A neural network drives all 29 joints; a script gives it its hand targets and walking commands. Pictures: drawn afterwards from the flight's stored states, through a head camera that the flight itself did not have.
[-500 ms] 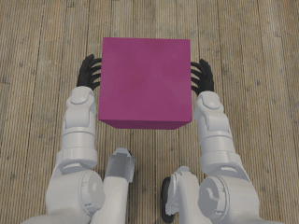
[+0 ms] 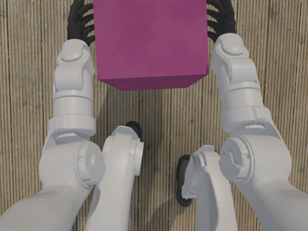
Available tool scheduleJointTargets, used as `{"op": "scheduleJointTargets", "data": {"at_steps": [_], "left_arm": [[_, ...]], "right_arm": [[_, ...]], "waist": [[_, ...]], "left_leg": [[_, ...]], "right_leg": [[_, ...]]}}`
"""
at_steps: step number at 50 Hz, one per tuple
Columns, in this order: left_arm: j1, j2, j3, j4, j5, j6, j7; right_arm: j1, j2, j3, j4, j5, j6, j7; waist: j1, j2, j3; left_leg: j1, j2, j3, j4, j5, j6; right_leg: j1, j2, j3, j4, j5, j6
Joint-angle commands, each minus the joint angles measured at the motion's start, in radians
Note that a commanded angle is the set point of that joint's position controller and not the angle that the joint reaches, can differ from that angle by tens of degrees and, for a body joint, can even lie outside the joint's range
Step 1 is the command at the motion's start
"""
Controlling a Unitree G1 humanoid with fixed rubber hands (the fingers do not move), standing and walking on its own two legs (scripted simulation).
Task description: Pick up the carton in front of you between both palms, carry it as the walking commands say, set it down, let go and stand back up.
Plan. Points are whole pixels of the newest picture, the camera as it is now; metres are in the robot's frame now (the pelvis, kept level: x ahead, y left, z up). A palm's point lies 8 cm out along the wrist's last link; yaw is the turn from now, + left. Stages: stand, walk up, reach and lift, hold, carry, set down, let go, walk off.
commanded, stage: set down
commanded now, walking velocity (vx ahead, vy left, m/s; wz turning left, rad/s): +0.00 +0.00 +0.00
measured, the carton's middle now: (152, 44) +0.52 +0.13 -0.21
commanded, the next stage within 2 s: none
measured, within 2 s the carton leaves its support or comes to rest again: rests again in 0.96 s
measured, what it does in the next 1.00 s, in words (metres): lowers itself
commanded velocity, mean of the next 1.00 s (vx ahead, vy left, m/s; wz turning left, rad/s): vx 0.00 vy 0.00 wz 0.00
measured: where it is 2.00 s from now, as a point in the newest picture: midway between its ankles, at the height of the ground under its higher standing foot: (156, 172)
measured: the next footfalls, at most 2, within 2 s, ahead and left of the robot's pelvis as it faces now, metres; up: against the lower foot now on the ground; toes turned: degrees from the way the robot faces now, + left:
none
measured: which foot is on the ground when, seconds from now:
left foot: down 0.00-1.00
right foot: down 0.00-1.00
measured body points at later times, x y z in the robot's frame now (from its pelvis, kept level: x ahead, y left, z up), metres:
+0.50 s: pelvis +0.00 -0.01 -0.06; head +0.38 +0.05 +0.17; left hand +0.50 +0.30 -0.24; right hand +0.59 +0.01 -0.25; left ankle +0.15 +0.13 -0.43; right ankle +0.07 -0.12 -0.43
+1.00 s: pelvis -0.01 -0.01 -0.08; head +0.37 +0.03 +0.15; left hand +0.50 +0.30 -0.25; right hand +0.58 +0.00 -0.26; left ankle +0.15 +0.13 -0.43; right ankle +0.07 -0.12 -0.43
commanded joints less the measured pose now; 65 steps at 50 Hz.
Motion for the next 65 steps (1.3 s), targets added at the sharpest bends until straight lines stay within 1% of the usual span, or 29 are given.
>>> {"op": "scheduleJointTargets", "data": {"at_steps": [1, 5, 10, 11, 14, 16, 17, 19, 23, 26, 30, 33, 39, 45, 48, 53, 60, 65], "left_arm": [[-0.679, -0.772, -0.475, -0.025, -0.142, -0.04, -0.238], [-0.735, -0.724, -0.462, -0.02, -0.162, -0.049, -0.242], [-0.795, -0.665, -0.456, -0.009, -0.199, -0.067, -0.247], [-0.798, -0.664, -0.455, -0.003, -0.209, -0.071, -0.248], [-0.801, -0.667, -0.444, 0.039, -0.245, -0.085, -0.251], [-0.819, -0.667, -0.442, 0.048, -0.265, -0.089, -0.259], [-0.828, -0.668, -0.438, 0.046, -0.278, -0.091, -0.264], [-0.833, -0.662, -0.437, 0.049, -0.298, -0.094, -0.273], [-0.815, -0.665, -0.428, 0.082, -0.309, -0.097, -0.282], [-0.789, -0.657, -0.405, 0.117, -0.296, -0.1, -0.284], [-0.77, -0.636, -0.368, 0.156, -0.274, -0.108, -0.284], [-0.771, -0.618, -0.345, 0.178, -0.262, -0.115, -0.285], [-0.794, -0.569, -0.305, 0.222, -0.246, -0.126, -0.294], [-0.811, -0.516, -0.277, 0.257, -0.241, -0.142, -0.296], [-0.782, -0.48, -0.246, 0.285, -0.217, -0.142, -0.29], [-0.75, -0.423, -0.203, 0.323, -0.189, -0.144, -0.284], [-0.687, -0.347, -0.14, 0.373, -0.146, -0.144, -0.275], [-0.654, -0.299, -0.101, 0.403, -0.125, -0.147, -0.27]], "right_arm": [[-0.654, 0.824, 0.409, -0.046, 0.127, -0.035, 0.227], [-0.717, 0.798, 0.439, -0.047, 0.16, -0.038, 0.216], [-0.784, 0.77, 0.495, -0.055, 0.213, -0.047, 0.204], [-0.799, 0.764, 0.506, -0.058, 0.223, -0.051, 0.202], [-0.829, 0.729, 0.518, -0.052, 0.242, -0.067, 0.194], [-0.852, 0.706, 0.526, -0.055, 0.251, -0.077, 0.19], [-0.862, 0.703, 0.533, -0.059, 0.253, -0.079, 0.187], [-0.873, 0.711, 0.553, -0.075, 0.26, -0.084, 0.181], [-0.861, 0.733, 0.566, -0.073, 0.265, -0.093, 0.183], [-0.849, 0.738, 0.564, -0.052, 0.265, -0.097, 0.191], [-0.839, 0.731, 0.549, -0.023, 0.264, -0.101, 0.198], [-0.842, 0.713, 0.535, -0.009, 0.261, -0.104, 0.201], [-0.82, 0.653, 0.487, 0.055, 0.219, -0.101, 0.202], [-0.775, 0.6, 0.445, 0.109, 0.171, -0.097, 0.201], [-0.757, 0.573, 0.426, 0.127, 0.148, -0.093, 0.206], [-0.716, 0.516, 0.389, 0.162, 0.11, -0.086, 0.208], [-0.661, 0.432, 0.338, 0.205, 0.066, -0.078, 0.207], [-0.628, 0.383, 0.315, 0.223, 0.04, -0.074, 0.204]], "waist": [[0.086, 0.086, -1.177], [0.114, 0.064, -1.184], [0.152, 0.025, -1.187], [0.156, 0.018, -1.18], [0.151, -0.004, -1.13], [0.15, -0.017, -1.116], [0.153, -0.038, -1.111], [0.155, -0.068, -1.108], [0.155, -0.082, -1.082], [0.165, -0.092, -1.022], [0.18, -0.106, -0.941], [0.186, -0.114, -0.89], [0.167, -0.129, -0.771], [0.139, -0.124, -0.674], [0.129, -0.135, -0.611], [0.112, -0.134, -0.531], [0.096, -0.126, -0.438], [0.092, -0.12, -0.395]], "left_leg": [[1.102, -0.115, 0.106, -0.012, 0.235, -0.038], [1.07, -0.104, 0.127, 0.045, 0.261, -0.037], [1.039, -0.088, 0.15, 0.114, 0.328, -0.033], [1.035, -0.085, 0.152, 0.127, 0.34, -0.032], [1.016, -0.078, 0.147, 0.167, 0.389, -0.029], [0.967, -0.073, 0.148, 0.191, 0.401, -0.03], [0.93, -0.072, 0.149, 0.198, 0.407, -0.029], [0.923, -0.073, 0.143, 0.213, 0.45, -0.024], [0.941, -0.07, 0.129, 0.242, 0.504, -0.016], [0.904, -0.066, 0.127, 0.248, 0.484, -0.012], [0.838, -0.061, 0.128, 0.246, 0.428, -0.007], [0.792, -0.059, 0.129, 0.244, 0.385, -0.004], [0.68, -0.056, 0.13, 0.241, 0.275, 0.002], [0.618, -0.056, 0.12, 0.243, 0.214, 0.006], [0.6, -0.055, 0.112, 0.24, 0.171, 0.008], [0.548, -0.052, 0.103, 0.238, 0.111, 0.01], [0.494, -0.048, 0.097, 0.238, 0.065, 0.013], [0.467, -0.046, 0.095, 0.241, 0.052, 0.014]], "right_leg": [[0.091, 0.127, -0.07, -0.175, 0.113, -0.014], [0.118, 0.124, -0.073, -0.126, 0.125, -0.012], [0.158, 0.118, -0.072, -0.069, 0.17, -0.008], [0.161, 0.118, -0.072, -0.058, 0.177, -0.007], [0.148, 0.113, -0.07, -0.027, 0.201, -0.009], [0.185, 0.106, -0.061, -0.006, 0.228, -0.014], [0.216, 0.103, -0.057, 0.003, 0.253, -0.015], [0.241, 0.102, -0.056, 0.018, 0.304, -0.011], [0.202, 0.1, -0.054, 0.035, 0.32, -0.009], [0.165, 0.098, -0.05, 0.038, 0.298, -0.009], [0.13, 0.097, -0.045, 0.039, 0.262, -0.011], [0.115, 0.095, -0.041, 0.039, 0.236, -0.014], [0.107, 0.082, -0.032, 0.037, 0.181, -0.022], [0.088, 0.07, -0.024, 0.041, 0.153, -0.029], [0.062, 0.065, -0.024, 0.04, 0.121, -0.031], [0.048, 0.055, -0.012, 0.036, 0.093, -0.037], [0.044, 0.049, 0.003, 0.03, 0.082, -0.04], [0.055, 0.046, 0.014, 0.027, 0.084, -0.04]]}}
